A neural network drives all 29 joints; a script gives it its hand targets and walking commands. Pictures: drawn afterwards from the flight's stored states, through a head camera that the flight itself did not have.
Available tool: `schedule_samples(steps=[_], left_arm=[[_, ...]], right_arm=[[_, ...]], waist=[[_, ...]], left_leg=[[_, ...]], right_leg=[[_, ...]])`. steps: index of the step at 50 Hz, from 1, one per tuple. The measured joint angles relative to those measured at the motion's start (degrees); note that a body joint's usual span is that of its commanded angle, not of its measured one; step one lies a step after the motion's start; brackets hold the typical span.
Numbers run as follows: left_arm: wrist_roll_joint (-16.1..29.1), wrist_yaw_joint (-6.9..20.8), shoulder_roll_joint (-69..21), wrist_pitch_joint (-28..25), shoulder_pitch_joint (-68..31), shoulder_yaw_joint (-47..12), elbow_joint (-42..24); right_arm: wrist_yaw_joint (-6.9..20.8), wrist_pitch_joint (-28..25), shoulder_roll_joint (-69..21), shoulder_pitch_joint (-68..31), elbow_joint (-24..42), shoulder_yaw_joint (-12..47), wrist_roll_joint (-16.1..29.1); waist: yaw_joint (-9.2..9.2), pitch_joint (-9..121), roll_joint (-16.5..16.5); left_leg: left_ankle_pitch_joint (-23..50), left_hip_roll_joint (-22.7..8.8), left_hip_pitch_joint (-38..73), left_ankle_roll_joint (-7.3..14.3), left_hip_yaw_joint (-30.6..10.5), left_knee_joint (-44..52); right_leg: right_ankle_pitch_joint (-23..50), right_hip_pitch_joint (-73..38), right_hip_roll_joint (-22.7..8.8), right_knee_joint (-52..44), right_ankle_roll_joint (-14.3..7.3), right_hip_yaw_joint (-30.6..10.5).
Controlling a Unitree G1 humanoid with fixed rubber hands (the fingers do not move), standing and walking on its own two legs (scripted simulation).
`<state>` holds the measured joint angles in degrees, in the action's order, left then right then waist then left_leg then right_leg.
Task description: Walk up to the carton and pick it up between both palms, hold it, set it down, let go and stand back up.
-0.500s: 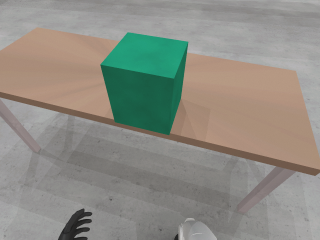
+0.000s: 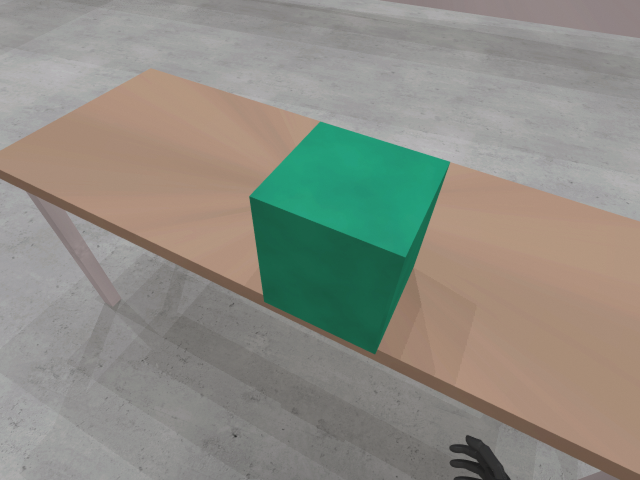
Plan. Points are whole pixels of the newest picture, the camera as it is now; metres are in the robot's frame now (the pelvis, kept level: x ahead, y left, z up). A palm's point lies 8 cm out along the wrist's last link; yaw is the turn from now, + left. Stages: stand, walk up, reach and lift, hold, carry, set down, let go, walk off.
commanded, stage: walk up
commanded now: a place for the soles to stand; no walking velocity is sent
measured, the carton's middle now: (347, 238) +0.46 -0.03 +0.01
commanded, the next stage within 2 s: none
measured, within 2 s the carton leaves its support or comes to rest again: neither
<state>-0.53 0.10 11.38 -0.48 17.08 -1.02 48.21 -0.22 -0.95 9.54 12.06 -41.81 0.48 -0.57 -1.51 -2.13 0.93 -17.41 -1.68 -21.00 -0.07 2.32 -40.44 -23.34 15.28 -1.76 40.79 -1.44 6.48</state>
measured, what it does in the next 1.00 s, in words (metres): lifts its left foot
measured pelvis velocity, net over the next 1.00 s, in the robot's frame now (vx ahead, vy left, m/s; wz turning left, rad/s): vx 0.01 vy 0.09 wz -0.22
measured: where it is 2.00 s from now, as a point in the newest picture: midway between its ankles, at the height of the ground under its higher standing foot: outside the picture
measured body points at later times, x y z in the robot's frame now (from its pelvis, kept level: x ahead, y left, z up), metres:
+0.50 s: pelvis +0.02 -0.01 +0.02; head +0.01 -0.01 +0.47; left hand +0.11 +0.23 -0.12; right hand +0.08 -0.24 -0.13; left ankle +0.05 +0.12 -0.72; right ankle -0.01 -0.10 -0.72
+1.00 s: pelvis +0.01 +0.09 -0.01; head +0.06 +0.06 +0.44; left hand +0.08 +0.36 -0.12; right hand +0.13 -0.19 -0.13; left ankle +0.11 +0.24 -0.71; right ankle -0.01 -0.10 -0.72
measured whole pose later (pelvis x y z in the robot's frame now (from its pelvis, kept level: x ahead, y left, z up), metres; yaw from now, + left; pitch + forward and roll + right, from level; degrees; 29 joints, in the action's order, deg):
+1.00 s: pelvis +0.01 +0.09 -0.01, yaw -13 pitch -1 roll -2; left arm -3.6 -5.6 12.4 -2.3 22.3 4.3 44.6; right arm 2.8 5.4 17.2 2.9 -43.5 -1.1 -3.8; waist -3.1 -7.9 -4.8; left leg -21.3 -7.1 -27.3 -1.9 -1.9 -47.7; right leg -20.7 19.4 -1.4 40.9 6.0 -7.5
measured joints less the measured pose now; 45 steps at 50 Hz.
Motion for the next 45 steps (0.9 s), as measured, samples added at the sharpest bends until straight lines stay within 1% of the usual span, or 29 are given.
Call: schedule_samples(steps=[4,11,23,34,35,36,37,38,40,41,43,45], left_arm=[[-0.2,0.1,-0.8,-0.9,-0.8,-0.4,-0.2],[0.3,-0.2,-0.8,-0.2,-2.9,0.3,-0.2],[0.4,-0.2,0.1,0.2,-3.3,0.2,2.6],[0.4,-0.2,0.3,-0.1,-1.9,-0.8,6.6],[-0.1,-0.6,0.0,-0.4,-1.3,-0.5,6.1],[-0.7,-1.5,-0.5,-0.9,-0.4,-0.1,5.3],[-1.2,-2.6,-0.8,-1.3,0.5,0.4,4.4],[-1.4,-3.7,-1.1,-1.6,1.5,1.0,3.7],[-1.7,-5.2,-1.4,-2.0,3.4,2.2,2.6],[-1.8,-5.6,-1.4,-2.1,4.2,2.7,2.2],[-2.1,-6.0,-1.2,-2.3,5.4,3.5,1.3],[-2.4,-6.2,-0.8,-2.5,5.9,4.2,0.2]], right_arm=[[0.3,-0.6,0.6,-1.6,-1.6,0.5,-0.7],[-0.1,0.6,1.4,-2.6,-4.7,0.6,-0.4],[0.0,0.9,2.3,0.5,-10.1,1.1,-0.4],[0.1,0.9,2.9,2.7,-14.3,1.9,-0.3],[0.5,1.5,3.3,2.7,-13.9,1.8,-1.4],[0.9,2.4,4.2,2.4,-13.2,1.5,-2.8],[1.2,3.3,5.1,1.8,-12.3,1.1,-3.7],[1.2,4.0,6.0,1.0,-11.3,0.8,-4.2],[1.0,5.0,7.5,-1.0,-9.2,0.1,-4.7],[1.0,5.3,8.1,-2.1,-8.2,-0.2,-4.9],[1.2,5.8,8.7,-4.2,-6.2,-0.8,-4.9],[1.6,6.2,8.9,-6.0,-4.6,-1.1,-4.5]], waist=[[0.38,0.2,-1.0],[0.93,-0.1,-1.9],[1.70,-0.1,-1.7],[1.90,0.0,-1.0],[1.70,-0.1,-1.4],[1.43,-0.2,-2.1],[1.19,-0.5,-2.8],[1.02,-0.9,-3.4],[0.90,-2.2,-4.8],[0.86,-2.8,-5.5],[0.63,-4.0,-6.5],[0.13,-4.9,-6.9]], left_leg=[[0.4,-0.7,1.5,-0.3,0.4,2.3],[0.1,-1.7,3.6,-0.9,1.1,3.6],[1.6,-2.3,7.6,-0.9,3.1,7.8],[3.2,-2.5,9.1,-0.6,5.0,10.9],[1.2,-2.6,8.3,-0.4,4.9,9.3],[-3.0,-2.4,6.6,-0.6,4.0,5.6],[-6.2,-2.1,4.3,-1.1,2.8,0.7],[-7.6,-1.9,1.8,-1.7,1.8,-4.4],[-7.9,-2.3,-2.6,-2.9,0.0,-12.8],[-7.7,-2.8,-4.4,-3.4,-0.8,-15.4],[-7.0,-4.1,-7.0,-4.1,-2.3,-17.9],[-6.2,-5.2,-8.4,-4.1,-3.6,-17.5]], right_leg=[[0.8,-1.4,0.8,-3.0,-0.2,-0.4],[1.2,-3.4,1.8,-4.8,-0.6,-1.1],[3.4,-6.4,2.5,-9.0,-0.5,-2.9],[5.5,-6.9,2.7,-11.4,-0.2,-4.8],[5.6,-6.4,3.0,-11.4,-0.1,-5.1],[5.7,-5.5,3.3,-10.9,-0.1,-5.5],[5.7,-4.6,3.5,-10.3,0.1,-6.1],[5.7,-3.7,3.7,-9.7,0.3,-6.6],[5.8,-2.4,4.0,-8.8,1.0,-7.7],[5.8,-1.9,4.1,-8.4,1.4,-8.2],[5.8,-1.0,4.1,-7.5,2.4,-9.1],[5.4,0.0,3.6,-6.2,3.5,-10.2]])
